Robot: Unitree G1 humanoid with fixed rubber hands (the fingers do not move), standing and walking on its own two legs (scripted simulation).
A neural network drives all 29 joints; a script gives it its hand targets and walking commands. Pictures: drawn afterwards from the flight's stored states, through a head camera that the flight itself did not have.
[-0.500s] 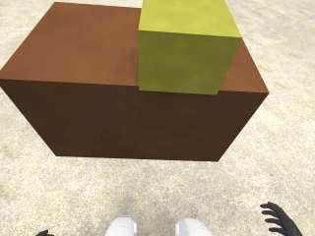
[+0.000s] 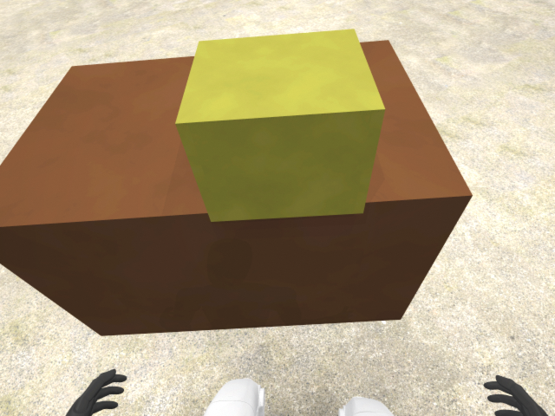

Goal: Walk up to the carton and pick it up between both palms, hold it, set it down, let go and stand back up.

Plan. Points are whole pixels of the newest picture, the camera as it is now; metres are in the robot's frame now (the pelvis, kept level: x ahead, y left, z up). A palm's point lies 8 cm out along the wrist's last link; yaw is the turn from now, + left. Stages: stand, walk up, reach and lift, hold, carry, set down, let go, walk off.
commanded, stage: walk up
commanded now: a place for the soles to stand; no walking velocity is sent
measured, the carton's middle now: (281, 127) +0.62 +0.03 +0.06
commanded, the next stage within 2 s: none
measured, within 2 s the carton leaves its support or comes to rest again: neither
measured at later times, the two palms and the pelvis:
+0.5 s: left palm (96, 392) +0.16 +0.31 -0.07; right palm (513, 366) +0.20 -0.30 -0.05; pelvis +0.05 +0.00 +0.02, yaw +1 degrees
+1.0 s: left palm (104, 398) +0.15 +0.29 -0.07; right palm (526, 411) +0.15 -0.31 -0.07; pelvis +0.06 +0.00 +0.04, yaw +1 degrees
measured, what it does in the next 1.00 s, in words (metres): steps on the spot: left foot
